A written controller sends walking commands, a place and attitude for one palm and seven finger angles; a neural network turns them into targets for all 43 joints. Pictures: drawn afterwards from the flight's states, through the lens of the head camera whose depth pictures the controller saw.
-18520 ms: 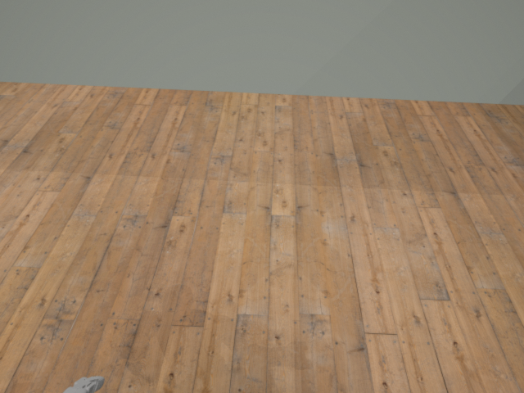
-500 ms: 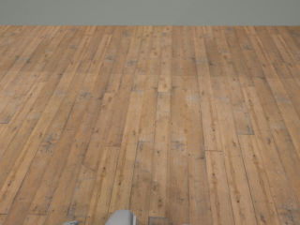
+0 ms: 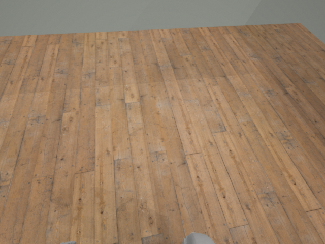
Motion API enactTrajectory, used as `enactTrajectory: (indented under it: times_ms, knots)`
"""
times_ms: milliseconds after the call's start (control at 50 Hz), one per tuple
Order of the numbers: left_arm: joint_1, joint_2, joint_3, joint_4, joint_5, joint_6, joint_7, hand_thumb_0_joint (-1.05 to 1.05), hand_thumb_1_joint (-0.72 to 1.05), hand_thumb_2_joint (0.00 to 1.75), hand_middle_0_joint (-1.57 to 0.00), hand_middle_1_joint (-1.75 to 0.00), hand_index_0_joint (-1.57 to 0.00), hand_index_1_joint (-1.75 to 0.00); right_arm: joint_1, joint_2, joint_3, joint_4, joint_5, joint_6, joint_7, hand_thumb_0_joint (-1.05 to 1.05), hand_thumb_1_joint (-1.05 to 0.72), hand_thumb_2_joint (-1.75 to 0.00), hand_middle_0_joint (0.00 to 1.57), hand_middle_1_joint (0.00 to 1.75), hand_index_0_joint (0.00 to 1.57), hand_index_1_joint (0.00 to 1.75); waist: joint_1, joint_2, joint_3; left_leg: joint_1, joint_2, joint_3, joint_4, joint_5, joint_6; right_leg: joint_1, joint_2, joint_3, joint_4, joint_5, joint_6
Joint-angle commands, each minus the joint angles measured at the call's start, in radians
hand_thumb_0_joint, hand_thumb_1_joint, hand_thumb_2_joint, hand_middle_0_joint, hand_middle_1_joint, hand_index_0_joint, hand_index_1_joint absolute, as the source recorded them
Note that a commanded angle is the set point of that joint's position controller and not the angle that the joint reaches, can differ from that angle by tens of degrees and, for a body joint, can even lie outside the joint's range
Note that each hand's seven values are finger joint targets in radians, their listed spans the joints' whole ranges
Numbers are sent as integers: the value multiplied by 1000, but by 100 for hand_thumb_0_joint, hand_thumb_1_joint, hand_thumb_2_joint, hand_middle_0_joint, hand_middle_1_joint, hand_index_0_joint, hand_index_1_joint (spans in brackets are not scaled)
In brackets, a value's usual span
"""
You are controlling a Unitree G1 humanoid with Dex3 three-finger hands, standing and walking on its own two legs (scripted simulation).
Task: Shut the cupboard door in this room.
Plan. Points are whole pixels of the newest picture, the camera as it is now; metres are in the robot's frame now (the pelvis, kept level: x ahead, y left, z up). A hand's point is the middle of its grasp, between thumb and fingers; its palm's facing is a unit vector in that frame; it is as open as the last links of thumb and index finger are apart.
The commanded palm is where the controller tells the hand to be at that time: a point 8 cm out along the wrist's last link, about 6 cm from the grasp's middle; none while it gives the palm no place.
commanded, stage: turn or walk to find it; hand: left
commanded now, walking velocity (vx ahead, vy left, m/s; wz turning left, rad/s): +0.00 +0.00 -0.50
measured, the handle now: out of the picture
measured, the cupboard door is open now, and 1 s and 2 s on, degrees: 79 79 79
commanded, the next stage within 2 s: none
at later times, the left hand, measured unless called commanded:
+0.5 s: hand out of the picture +0.13 +0.13 -0.16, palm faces -0.23 -0.94 -0.24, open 7.4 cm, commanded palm none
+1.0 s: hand (119, 221) +0.19 +0.14 -0.17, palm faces -0.46 -0.86 -0.22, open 7.4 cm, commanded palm none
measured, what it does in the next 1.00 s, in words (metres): steps on the spot, turning right: right foot, then left foot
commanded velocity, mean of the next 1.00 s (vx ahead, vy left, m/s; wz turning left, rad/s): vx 0.00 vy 0.00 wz -0.50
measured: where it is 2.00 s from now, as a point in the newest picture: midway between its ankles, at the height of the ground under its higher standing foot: outside the picture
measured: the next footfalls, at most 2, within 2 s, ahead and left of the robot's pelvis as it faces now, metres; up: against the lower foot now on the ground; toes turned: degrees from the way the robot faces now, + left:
right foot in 0.18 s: +0.02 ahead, -0.14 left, +0.00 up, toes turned -12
left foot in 0.64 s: +0.09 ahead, +0.08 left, +0.00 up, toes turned -15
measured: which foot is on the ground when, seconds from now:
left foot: down 0.00-0.18, up 0.20-0.62, down 0.64-1.00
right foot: up 0.00-0.16, down 0.18-0.64, up 0.66-1.00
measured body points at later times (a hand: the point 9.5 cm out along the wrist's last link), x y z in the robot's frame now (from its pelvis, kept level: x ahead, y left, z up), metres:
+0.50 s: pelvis +0.00 -0.04 +0.00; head +0.05 -0.07 +0.44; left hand +0.14 +0.18 -0.14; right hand +0.03 -0.32 -0.15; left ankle +0.03 +0.11 -0.68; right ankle -0.02 -0.14 -0.74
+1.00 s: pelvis +0.02 -0.01 +0.00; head +0.06 -0.01 +0.45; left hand +0.22 +0.18 -0.15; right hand -0.07 -0.24 -0.14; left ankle +0.05 +0.09 -0.74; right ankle -0.08 -0.13 -0.67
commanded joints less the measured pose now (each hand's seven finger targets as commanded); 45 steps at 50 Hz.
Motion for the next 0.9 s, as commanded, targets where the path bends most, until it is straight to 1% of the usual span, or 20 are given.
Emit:
enactTrajectory:
  times_ms: [0,60,100,120,140,160,180,200,240,280,480,540,580,600,620,640,660,700,740,880]
  knots:
    - [-111,26,-7,-107,-8,-29,-4,0,90,90,-20,-30,-20,-30,80,-208,-67,-37,-5,-17,-9,0,-90,-90,20,30,20,30,-66,179,-106,181,258,-143,-104,526,147,-29,-28,-48,-186,-60,10]
    - [-97,24,-14,-100,-10,-39,-2,0,90,90,-20,-30,-20,-30,75,-228,-76,-23,-6,-9,0,0,-90,-90,20,30,20,30,-67,245,-121,170,261,-97,-43,578,124,69,-3,-96,-352,-51,-12]
    - [-32,40,-9,-79,-11,-52,1,0,90,90,-20,-30,-20,-30,56,-233,-78,-23,-2,-7,3,0,-90,-90,20,30,20,30,-29,225,-150,139,243,-51,46,556,74,194,11,-113,-558,101,-29]
    - [37,74,-3,-55,-8,-62,5,0,90,90,-20,-30,-20,-30,48,-227,-79,-30,5,-6,5,0,-90,-90,20,30,20,30,8,157,-179,65,212,-12,159,463,23,340,-9,-91,-708,269,-42]
    - [106,183,16,-31,1,-75,20,0,90,90,-20,-30,-20,-30,53,-162,-65,-53,12,-3,11,0,-90,-90,20,30,20,30,40,-109,-211,-200,141,42,349,128,-44,575,-217,147,-738,568,-112]
    - [154,245,27,-15,-10,-76,33,0,90,90,-20,-30,-20,-30,-25,-108,-42,-102,10,6,11,0,-90,-90,20,30,20,30,68,-254,-186,-385,35,-7,539,-353,-77,568,-401,352,-706,961,-215]
    - [168,229,35,-12,-17,-69,45,0,90,90,-20,-30,-20,-30,-63,-123,-38,-105,13,24,-8,0,-90,-90,20,30,20,30,85,-254,-186,-372,37,-131,619,-355,-63,476,-380,351,-720,905,-263]
    - [108,209,32,-24,-14,-62,50,0,90,90,-20,-30,-20,-30,-83,-123,-42,-96,12,28,-11,0,-90,-90,20,30,20,30,63,-225,-126,-406,35,-158,681,-310,-62,437,-344,349,-729,771,-279]
    - [-1,156,15,-61,-12,-58,48,0,90,90,-20,-30,-20,-30,-41,-134,-45,-61,3,28,-3,0,-90,-90,20,30,20,30,6,-124,-107,-390,43,-155,681,-175,-75,400,-257,232,-721,644,-240]
    - [-20,140,10,-71,-11,-64,46,0,90,90,-20,-30,-20,-30,-20,-132,-44,-44,1,28,1,0,-90,-90,20,30,20,30,-3,-119,-121,-343,30,-136,643,-124,-86,373,-221,199,-721,652,-218]
    - [41,167,21,-54,-2,-64,44,0,90,90,-20,-30,-20,-30,-112,-131,-37,-87,12,17,-3,0,-90,-90,20,30,20,30,22,-115,-130,-283,-24,-138,400,-150,-84,381,-204,332,-707,664,-258]
    - [6,176,25,-60,-3,-59,44,0,90,90,-20,-30,-20,-30,-74,-128,-35,-86,18,7,-8,0,-90,-90,20,30,20,30,-3,-133,-146,-171,-46,-125,231,-124,-71,339,-186,352,-673,686,-241]
    - [-27,165,22,-65,-11,-53,43,0,90,90,-20,-30,-20,-30,4,-134,-35,-65,21,-4,-13,0,-90,-90,20,30,20,30,-42,-111,-162,3,-52,-118,3,29,-61,251,-140,344,-605,627,-183]
    - [-27,129,16,-75,-18,-48,42,0,90,90,-20,-30,-20,-30,46,-173,-40,-56,17,-15,-16,0,-90,-90,20,30,20,30,-60,0,-183,159,32,-190,-116,104,-33,127,-69,296,-516,477,-136]
    - [13,66,4,-88,-23,-43,31,0,90,90,-20,-30,-20,-30,49,-264,-56,-66,4,-19,-13,0,-90,-90,20,30,20,30,-47,304,-181,258,280,-436,-183,265,52,-61,77,145,-320,34,-67]
    - [14,74,4,-88,-11,-42,30,0,90,90,-20,-30,-20,-30,43,-295,-61,-80,4,-10,-11,0,-90,-90,20,30,20,30,-50,337,-160,157,402,-494,-206,298,127,-72,69,78,-104,-206,-35]
    - [5,94,11,-76,-4,-34,32,0,90,90,-20,-30,-20,-30,7,-266,-54,-89,2,-12,-16,0,-90,-90,20,30,20,30,-43,308,-142,86,390,-482,-211,279,140,-72,40,112,16,-187,-23]
    - [6,92,22,-61,-1,-38,13,0,90,90,-20,-30,-20,-30,-55,-205,-38,-108,-5,-17,-16,0,-90,-90,20,30,20,30,-1,182,-71,46,276,-315,-187,338,127,-83,9,76,115,-63,-10]
    - [19,71,15,-49,-4,-33,6,0,90,90,-20,-30,-20,-30,-33,-185,-38,-103,-1,-22,-16,0,-90,-90,20,30,20,30,-5,158,-100,92,225,-201,-159,444,115,-82,-4,47,139,1,6]
    - [-54,36,1,-68,-8,-24,3,0,90,90,-20,-30,-20,-30,86,-180,-53,-48,3,-25,-12,0,-90,-90,20,30,20,30,-47,181,-106,180,258,-129,-132,564,142,-82,-41,-6,2,-4,25]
